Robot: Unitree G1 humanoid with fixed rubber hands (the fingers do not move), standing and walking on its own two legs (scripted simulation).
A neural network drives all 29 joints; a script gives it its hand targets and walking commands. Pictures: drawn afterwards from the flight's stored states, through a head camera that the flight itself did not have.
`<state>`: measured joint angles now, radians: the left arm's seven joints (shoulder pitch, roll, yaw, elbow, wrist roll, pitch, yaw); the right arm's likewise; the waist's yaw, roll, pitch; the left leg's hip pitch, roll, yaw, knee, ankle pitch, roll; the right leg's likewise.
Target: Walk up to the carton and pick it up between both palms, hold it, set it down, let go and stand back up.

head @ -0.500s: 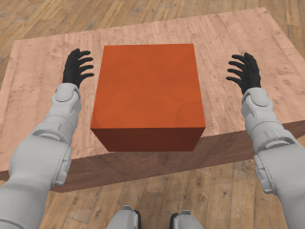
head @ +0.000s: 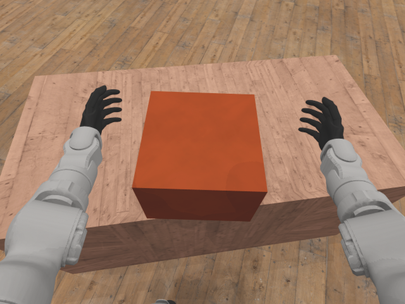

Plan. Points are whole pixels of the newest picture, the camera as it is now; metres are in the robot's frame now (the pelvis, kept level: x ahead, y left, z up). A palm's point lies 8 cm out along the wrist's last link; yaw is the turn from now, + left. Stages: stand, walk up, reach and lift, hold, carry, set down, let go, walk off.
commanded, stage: set down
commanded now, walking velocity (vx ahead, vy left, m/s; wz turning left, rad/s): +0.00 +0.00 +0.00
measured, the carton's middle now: (200, 156) +0.47 +0.03 -0.09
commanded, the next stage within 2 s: none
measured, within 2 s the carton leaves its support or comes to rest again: neither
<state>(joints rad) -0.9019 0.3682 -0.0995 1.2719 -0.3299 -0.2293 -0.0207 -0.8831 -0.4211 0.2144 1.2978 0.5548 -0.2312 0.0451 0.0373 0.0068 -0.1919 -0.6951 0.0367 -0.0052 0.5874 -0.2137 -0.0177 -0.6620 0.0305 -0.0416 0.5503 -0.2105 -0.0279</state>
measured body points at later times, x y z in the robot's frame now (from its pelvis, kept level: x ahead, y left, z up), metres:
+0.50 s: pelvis +0.01 +0.00 +0.01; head +0.05 +0.00 +0.46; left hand +0.36 +0.25 +0.03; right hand +0.36 -0.24 +0.01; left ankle +0.03 +0.13 -0.72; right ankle +0.02 -0.10 -0.72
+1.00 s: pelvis +0.02 +0.01 +0.01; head +0.04 +0.00 +0.46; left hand +0.28 +0.25 -0.01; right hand +0.27 -0.23 -0.03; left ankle +0.03 +0.13 -0.72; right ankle +0.02 -0.10 -0.72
